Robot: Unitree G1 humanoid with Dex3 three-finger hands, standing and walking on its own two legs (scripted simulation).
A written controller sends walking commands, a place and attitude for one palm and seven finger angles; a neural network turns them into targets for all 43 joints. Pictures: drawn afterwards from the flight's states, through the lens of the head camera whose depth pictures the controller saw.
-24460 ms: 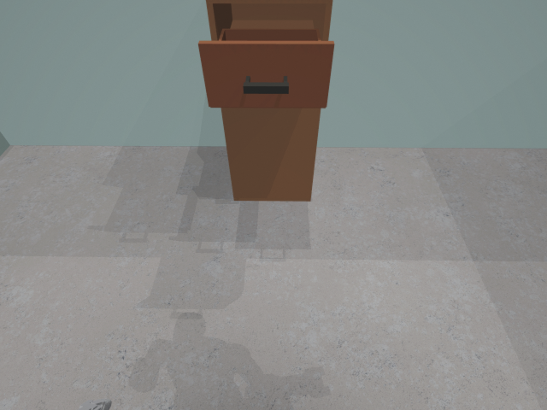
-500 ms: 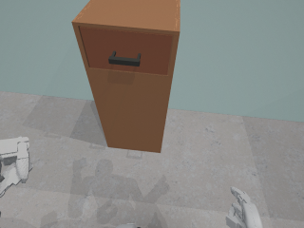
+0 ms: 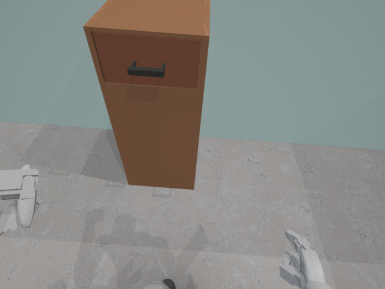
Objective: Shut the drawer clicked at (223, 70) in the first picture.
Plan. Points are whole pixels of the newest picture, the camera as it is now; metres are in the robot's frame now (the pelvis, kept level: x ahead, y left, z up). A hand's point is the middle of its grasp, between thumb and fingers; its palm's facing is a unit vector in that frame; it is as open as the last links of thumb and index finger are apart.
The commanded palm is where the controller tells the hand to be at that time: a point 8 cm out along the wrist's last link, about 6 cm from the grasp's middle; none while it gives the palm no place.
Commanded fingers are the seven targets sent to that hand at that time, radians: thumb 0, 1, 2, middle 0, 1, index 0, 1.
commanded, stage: step back with the hand held close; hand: left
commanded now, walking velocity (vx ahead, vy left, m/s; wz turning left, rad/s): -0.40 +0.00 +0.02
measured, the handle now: (147, 68) +0.76 +0.18 +0.06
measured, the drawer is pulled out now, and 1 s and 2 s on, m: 0.00 0.00 0.00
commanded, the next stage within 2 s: stop stepping back and stand still in 0.16 s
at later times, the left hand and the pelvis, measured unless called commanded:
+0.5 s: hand out of the picture +0.09 +0.28 +0.19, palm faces +0.27 -0.81 -0.52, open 3.2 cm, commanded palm +0.04 +0.32 +0.19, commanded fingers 0.00 0.90 0.90 -1.40 -1.60 -1.40 -1.60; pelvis -0.10 +0.04 +0.01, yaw -3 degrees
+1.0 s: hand out of the picture +0.05 +0.30 +0.19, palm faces +0.34 -0.79 -0.51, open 3.2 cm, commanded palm +0.00 +0.34 +0.19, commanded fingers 0.00 0.90 0.90 -1.40 -1.60 -1.40 -1.60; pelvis -0.14 +0.07 +0.00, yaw -2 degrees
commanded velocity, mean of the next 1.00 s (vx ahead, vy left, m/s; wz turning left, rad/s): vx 0.04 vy -0.03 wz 0.00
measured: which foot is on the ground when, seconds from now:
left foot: down 0.00-0.00, up 0.02-0.10, down 0.12-0.48, up 0.50-0.66, down 0.68-1.00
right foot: down 0.00-0.18, up 0.20-0.48, down 0.50-0.68, up 0.70-0.90, down 0.92-1.00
